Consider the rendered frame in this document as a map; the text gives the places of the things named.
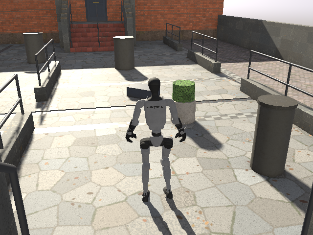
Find stairs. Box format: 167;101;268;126
70;23;125;52

